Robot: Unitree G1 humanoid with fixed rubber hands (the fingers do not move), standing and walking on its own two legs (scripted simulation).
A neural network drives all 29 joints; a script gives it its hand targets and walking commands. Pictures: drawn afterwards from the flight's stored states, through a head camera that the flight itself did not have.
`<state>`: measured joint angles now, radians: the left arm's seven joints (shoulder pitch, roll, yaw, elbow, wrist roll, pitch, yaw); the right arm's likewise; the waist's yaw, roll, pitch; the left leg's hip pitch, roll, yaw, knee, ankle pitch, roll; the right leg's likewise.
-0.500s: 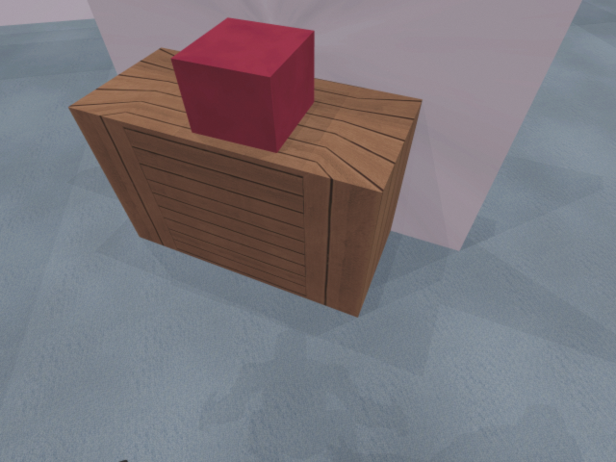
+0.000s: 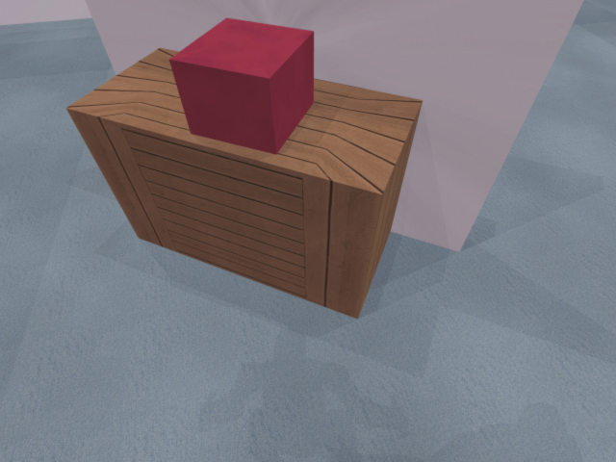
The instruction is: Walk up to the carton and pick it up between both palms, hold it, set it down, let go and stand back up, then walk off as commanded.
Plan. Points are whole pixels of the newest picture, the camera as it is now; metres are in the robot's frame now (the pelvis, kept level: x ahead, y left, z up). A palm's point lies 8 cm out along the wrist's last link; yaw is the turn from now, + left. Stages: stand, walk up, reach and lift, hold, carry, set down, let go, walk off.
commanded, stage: walk up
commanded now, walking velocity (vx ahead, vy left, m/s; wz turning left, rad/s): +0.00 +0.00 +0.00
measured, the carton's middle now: (250, 83) +1.04 +0.19 -0.04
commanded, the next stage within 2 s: none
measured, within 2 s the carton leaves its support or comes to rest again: neither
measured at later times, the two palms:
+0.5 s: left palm (4, 438) +0.17 +0.45 -0.11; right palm out of the picture +0.13 -0.23 -0.11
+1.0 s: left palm (49, 279) +0.40 +0.46 -0.06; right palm (434, 378) +0.26 -0.18 -0.12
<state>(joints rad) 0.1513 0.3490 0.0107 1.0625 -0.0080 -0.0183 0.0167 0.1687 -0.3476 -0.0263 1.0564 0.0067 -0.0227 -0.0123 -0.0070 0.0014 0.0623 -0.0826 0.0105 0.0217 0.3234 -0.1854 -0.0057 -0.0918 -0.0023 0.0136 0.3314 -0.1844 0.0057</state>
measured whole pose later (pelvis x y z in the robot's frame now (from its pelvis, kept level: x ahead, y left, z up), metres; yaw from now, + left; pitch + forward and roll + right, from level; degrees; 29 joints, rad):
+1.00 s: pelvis +0.24 +0.17 -0.04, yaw -16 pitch -5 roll -1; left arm 0.44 0.46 0.04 0.51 0.05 -0.06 0.08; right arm 0.33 -0.48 -0.12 0.48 -0.05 0.09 0.09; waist 0.00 0.12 0.11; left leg -0.58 0.11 -0.04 1.20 -0.39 -0.03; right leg -0.29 -0.03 0.03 0.74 -0.37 -0.02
